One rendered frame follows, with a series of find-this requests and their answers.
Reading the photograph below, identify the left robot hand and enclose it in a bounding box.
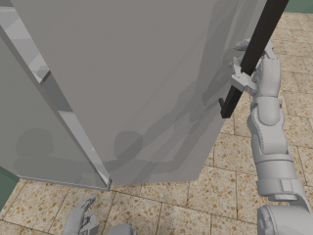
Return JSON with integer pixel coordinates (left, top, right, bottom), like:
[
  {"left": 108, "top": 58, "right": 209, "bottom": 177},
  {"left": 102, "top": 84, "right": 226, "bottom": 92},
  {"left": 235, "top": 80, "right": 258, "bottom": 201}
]
[{"left": 62, "top": 195, "right": 100, "bottom": 235}]

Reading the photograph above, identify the robot right upper arm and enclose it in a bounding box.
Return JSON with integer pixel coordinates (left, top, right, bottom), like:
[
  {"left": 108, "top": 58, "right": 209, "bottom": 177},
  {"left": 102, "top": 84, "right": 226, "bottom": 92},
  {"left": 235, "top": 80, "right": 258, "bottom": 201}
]
[{"left": 256, "top": 205, "right": 313, "bottom": 235}]

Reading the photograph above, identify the fridge door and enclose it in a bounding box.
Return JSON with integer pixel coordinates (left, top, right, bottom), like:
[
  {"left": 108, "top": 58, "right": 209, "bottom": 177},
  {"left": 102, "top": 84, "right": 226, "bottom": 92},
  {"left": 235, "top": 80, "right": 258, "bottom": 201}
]
[{"left": 10, "top": 0, "right": 267, "bottom": 185}]

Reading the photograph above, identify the robot right forearm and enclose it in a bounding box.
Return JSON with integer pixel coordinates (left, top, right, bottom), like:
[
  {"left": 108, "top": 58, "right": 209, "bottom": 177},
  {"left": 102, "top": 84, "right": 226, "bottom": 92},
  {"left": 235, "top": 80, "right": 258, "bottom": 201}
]
[{"left": 246, "top": 96, "right": 313, "bottom": 218}]

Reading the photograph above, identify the right robot hand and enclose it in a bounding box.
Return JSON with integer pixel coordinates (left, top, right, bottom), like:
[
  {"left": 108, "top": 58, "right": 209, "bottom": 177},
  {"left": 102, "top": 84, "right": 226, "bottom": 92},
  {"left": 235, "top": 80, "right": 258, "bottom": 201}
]
[{"left": 228, "top": 38, "right": 282, "bottom": 101}]

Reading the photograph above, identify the handle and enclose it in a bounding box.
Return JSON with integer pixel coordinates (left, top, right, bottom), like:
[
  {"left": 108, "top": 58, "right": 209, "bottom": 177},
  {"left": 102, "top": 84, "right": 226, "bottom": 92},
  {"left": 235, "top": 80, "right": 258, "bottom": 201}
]
[{"left": 218, "top": 0, "right": 290, "bottom": 118}]

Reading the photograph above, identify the robot left thigh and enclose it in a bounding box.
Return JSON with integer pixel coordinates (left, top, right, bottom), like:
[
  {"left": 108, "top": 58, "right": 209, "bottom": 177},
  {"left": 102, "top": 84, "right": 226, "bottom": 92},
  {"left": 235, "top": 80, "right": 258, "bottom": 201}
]
[{"left": 106, "top": 224, "right": 137, "bottom": 235}]

